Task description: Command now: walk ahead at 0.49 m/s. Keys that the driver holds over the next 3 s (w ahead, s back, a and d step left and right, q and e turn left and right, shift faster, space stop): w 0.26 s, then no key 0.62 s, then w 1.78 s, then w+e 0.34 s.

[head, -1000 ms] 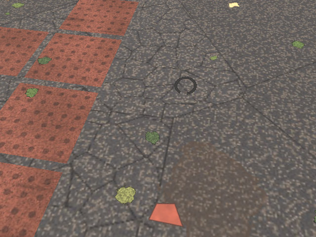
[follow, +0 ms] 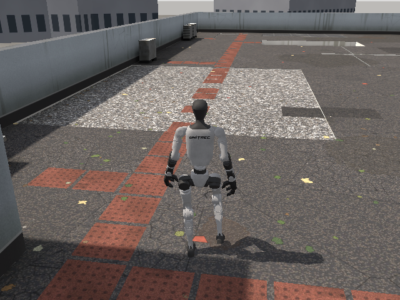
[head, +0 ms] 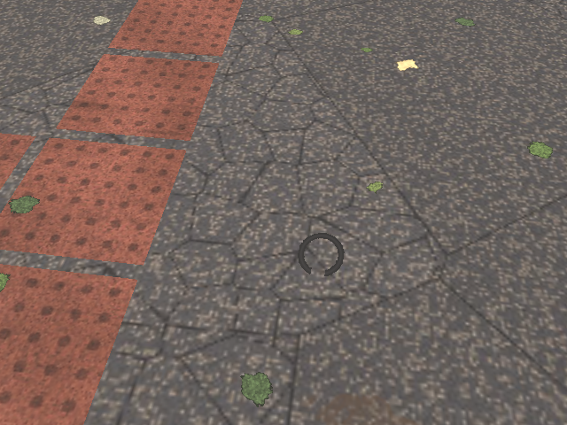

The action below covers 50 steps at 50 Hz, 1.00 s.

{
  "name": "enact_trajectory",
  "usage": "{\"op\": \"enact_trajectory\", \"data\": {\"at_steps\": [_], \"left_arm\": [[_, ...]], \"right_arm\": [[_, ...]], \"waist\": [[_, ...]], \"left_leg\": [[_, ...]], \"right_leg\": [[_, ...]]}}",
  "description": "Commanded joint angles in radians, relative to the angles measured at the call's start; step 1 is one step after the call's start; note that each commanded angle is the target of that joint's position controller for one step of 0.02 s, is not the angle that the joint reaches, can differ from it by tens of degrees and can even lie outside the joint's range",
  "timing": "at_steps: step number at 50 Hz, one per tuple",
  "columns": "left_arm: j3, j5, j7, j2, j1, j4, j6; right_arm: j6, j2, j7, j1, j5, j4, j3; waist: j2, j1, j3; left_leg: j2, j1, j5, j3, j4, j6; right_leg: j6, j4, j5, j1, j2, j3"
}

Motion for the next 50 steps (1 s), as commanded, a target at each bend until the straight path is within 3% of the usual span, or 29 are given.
{"op": "enact_trajectory", "data": {"at_steps": [1, 5, 10, 12, 13, 14, 15, 16, 17, 18, 19, 20, 21, 23, 24, 29, 33, 35, 36, 37, 38, 39, 40, 44, 46, 48, 50], "left_arm": [[0.013, 0.012, 0.007, 0.045, 0.033, -0.043, 0.004], [0.006, 0.003, -0.006, 0.028, -0.13, -0.085, -0.008], [0.003, -0.01, -0.037, 0.044, -0.251, -0.135, -0.017], [0.01, -0.01, -0.047, 0.066, -0.225, -0.14, -0.026], [0.02, -0.009, -0.048, 0.086, -0.166, -0.128, -0.03], [0.044, -0.003, -0.044, 0.125, -0.03, -0.086, -0.033], [0.068, 0.014, -0.038, 0.205, 0.159, -0.044, -0.037], [0.091, 0.032, -0.036, 0.304, 0.256, -0.024, -0.027], [0.068, 0.028, -0.039, 0.215, 0.284, -0.017, -0.022], [0.048, 0.02, -0.039, 0.162, 0.184, -0.035, -0.022], [0.033, 0.015, -0.041, 0.125, 0.074, -0.059, -0.02], [0.023, 0.011, -0.044, 0.094, 0.007, -0.066, -0.019], [0.017, 0.018, -0.046, 0.076, -0.019, -0.062, -0.021], [0.012, 0.037, -0.046, 0.065, -0.024, -0.037, -0.024], [0.013, 0.042, -0.041, 0.076, -0.025, -0.027, -0.025], [0.02, 0.03, -0.013, 0.122, -0.009, 0.012, 0.0], [0.015, 0.02, -0.008, 0.107, -0.005, 0.044, 0.02], [0.007, 0.003, -0.007, 0.08, 0.014, 0.061, 0.027], [0.002, 0.014, -0.006, 0.061, 0.047, 0.068, 0.027], [0.006, 0.027, -0.008, 0.056, 0.143, 0.088, 0.025], [0.0, 0.028, 0.0, 0.029, 0.157, 0.099, 0.034], [0.002, 0.026, 0.006, 0.045, 0.104, 0.095, 0.046], [0.004, 0.022, 0.013, 0.052, 0.076, 0.091, 0.057], [0.007, 0.023, 0.017, 0.054, 0.072, 0.107, 0.071], [0.013, 0.012, 0.015, 0.057, 0.088, 0.123, 0.07], [0.016, 0.001, 0.013, 0.054, 0.079, 0.121, 0.066], [0.013, -0.007, 0.011, 0.034, 0.09, 0.116, 0.042]], "right_arm": [[-0.018, -0.132, -0.02, -0.041, 0.002, -0.055, -0.021], [-0.005, -0.16, -0.034, 0.041, 0.018, -0.038, -0.026], [0.017, -0.17, -0.037, 0.114, 0.026, -0.004, -0.032], [0.028, -0.182, -0.039, 0.104, 0.027, -0.003, -0.038], [0.033, -0.189, -0.04, 0.083, 0.026, -0.007, -0.039], [0.04, -0.17, -0.04, 0.066, 0.019, -0.013, -0.032], [0.04, -0.133, -0.042, 0.065, 0.002, -0.037, -0.014], [0.02, -0.012, -0.035, 0.191, -0.002, -0.037, 0.023], [-0.004, -0.071, -0.03, 0.2, 0.01, -0.012, 0.011], [-0.01, -0.151, -0.031, 0.12, 0.036, -0.034, -0.012], [-0.004, -0.151, -0.037, 0.057, 0.036, -0.049, -0.013], [0.009, -0.141, -0.047, 0.021, 0.024, -0.053, -0.019], [0.026, -0.125, -0.053, 0.025, 0.017, -0.055, -0.023], [0.051, -0.065, -0.056, 0.073, 0.011, -0.036, -0.015], [0.056, -0.054, -0.059, 0.072, 0.01, -0.039, -0.014], [0.075, -0.062, -0.065, -0.061, 0.003, -0.069, -0.012], [0.088, -0.082, -0.067, -0.113, 0.002, -0.072, -0.022], [0.085, -0.096, -0.07, -0.102, -0.012, -0.058, -0.029], [0.085, -0.13, -0.074, -0.088, -0.017, -0.054, -0.037], [0.09, -0.182, -0.079, -0.117, -0.006, -0.056, -0.048], [0.094, -0.134, -0.076, -0.138, 0.007, -0.046, -0.042], [0.094, -0.09, -0.071, -0.159, 0.011, -0.045, -0.036], [0.092, -0.08, -0.068, -0.172, 0.005, -0.043, -0.032], [0.076, -0.086, -0.068, -0.155, 0.007, -0.014, -0.036], [0.079, -0.099, -0.07, -0.123, 0.018, 0.012, -0.044], [0.078, -0.111, -0.07, -0.11, 0.027, 0.017, -0.051], [0.057, -0.109, -0.067, -0.106, 0.035, 0.014, -0.053]], "waist": [[0.074, 0.047, 0.055], [0.076, -0.013, 0.054], [0.091, -0.048, 0.081], [0.106, -0.02, 0.066], [0.116, 0.019, 0.035], [0.103, 0.087, -0.041], [0.04, 0.152, -0.197], [-0.217, 0.123, -0.342], [-0.19, 0.137, -0.42], [-0.125, 0.11, -0.281], [-0.052, 0.073, -0.199], [-0.001, 0.046, -0.133], [-0.02, 0.014, -0.106], [-0.035, -0.022, -0.1], [-0.042, -0.032, -0.097], [-0.057, 0.0, -0.116], [-0.05, 0.01, -0.072], [-0.01, -0.003, -0.058], [0.038, 0.015, -0.068], [0.147, 0.091, -0.069], [0.2, 0.092, -0.062], [0.167, 0.067, -0.015], [0.145, 0.061, -0.001], [0.109, 0.047, -0.029], [0.094, 0.041, -0.044], [0.07, 0.03, 0.026], [0.08, 0.031, 0.097]], "left_leg": [[0.28, -0.106, 0.074, -0.207, -0.203, 0.171], [0.264, -0.02, 0.087, -0.158, -0.185, 0.126], [0.329, 0.146, 0.062, -0.18, -0.112, 0.112], [0.352, 0.189, 0.12, -0.193, -0.055, 0.096], [0.343, 0.189, 0.244, -0.181, 0.012, 0.082], [0.282, 0.173, 0.438, -0.136, 0.188, 0.052], [0.214, 0.024, 0.367, -0.078, 0.47, 0.006], [0.036, -0.396, -0.118, -0.016, 0.877, -0.083], [0.019, -0.476, -0.476, -0.193, 1.028, -0.082], [0.072, -0.523, -0.433, -0.206, 1.075, -0.07], [0.129, -0.505, -0.36, -0.165, 1.032, -0.074], [0.162, -0.474, -0.309, -0.14, 0.961, -0.081], [0.19, -0.403, -0.266, -0.135, 0.894, -0.083], [0.181, -0.291, -0.194, -0.116, 0.81, -0.097], [0.177, -0.276, -0.165, -0.112, 0.745, -0.103], [0.163, -0.196, -0.014, -0.093, 0.445, -0.115], [0.159, -0.142, -0.02, -0.095, 0.305, -0.094], [0.159, -0.043, 0.117, -0.095, 0.14, -0.064], [0.212, 0.023, 0.273, -0.146, 0.135, -0.046], [0.252, 0.081, 0.328, -0.178, 0.168, -0.009], [0.245, 0.019, 0.162, -0.184, 0.147, 0.01], [0.213, -0.051, 0.056, -0.178, 0.125, -0.005], [0.198, -0.075, 0.041, -0.166, 0.121, -0.021], [0.175, -0.024, 0.17, -0.137, 0.165, -0.029], [0.153, -0.014, -0.035, -0.12, 0.184, -0.01], [0.156, -0.077, -0.381, -0.145, 0.17, 0.021], [0.188, -0.132, -0.492, -0.207, 0.14, 0.052]], "right_leg": [[0.027, -0.144, 0.162, -0.019, -0.042, 0.002], [0.035, -0.433, 0.308, 0.016, 0.005, -0.038], [0.014, -0.581, 0.215, 0.01, 0.033, -0.042], [-0.014, -0.622, 0.134, 0.071, 0.05, -0.052], [-0.031, -0.643, 0.107, 0.164, 0.076, -0.075], [-0.058, -0.674, 0.125, 0.34, 0.112, -0.097], [-0.119, -0.63, 0.302, 0.636, -0.009, 0.021], [-0.292, -0.661, 0.436, 1.034, -0.265, 0.417], [-0.319, -0.751, 0.523, 1.041, -0.303, 0.592], [-0.266, -0.743, 0.603, 0.903, -0.268, 0.42], [-0.231, -0.755, 0.683, 0.76, -0.219, 0.271], [-0.206, -0.79, 0.692, 0.64, -0.173, 0.182], [-0.182, -0.825, 0.691, 0.549, -0.136, 0.125], [-0.188, -0.859, 0.778, 0.446, -0.095, 0.042], [-0.193, -0.864, 0.817, 0.43, -0.086, 0.011], [-0.178, -0.866, 0.727, 0.437, -0.071, -0.04], [-0.174, -0.86, 0.424, 0.426, -0.085, 0.01], [-0.116, -0.809, 0.214, 0.409, -0.028, 0.012], [-0.075, -0.766, 0.09, 0.386, 0.017, -0.002], [-0.041, -0.75, -0.06, 0.322, 0.097, -0.044], [-0.016, -0.761, -0.097, 0.356, 0.123, -0.084], [-0.002, -0.758, -0.088, 0.382, 0.126, -0.095], [0.0, -0.754, -0.075, 0.39, 0.12, -0.094], [-0.003, -0.741, 0.015, 0.418, 0.102, -0.079], [-0.016, -0.715, -0.145, 0.408, 0.122, -0.101], [-0.05, -0.701, -0.354, 0.335, 0.111, -0.082], [-0.074, -0.679, -0.407, 0.291, 0.092, -0.053]]}}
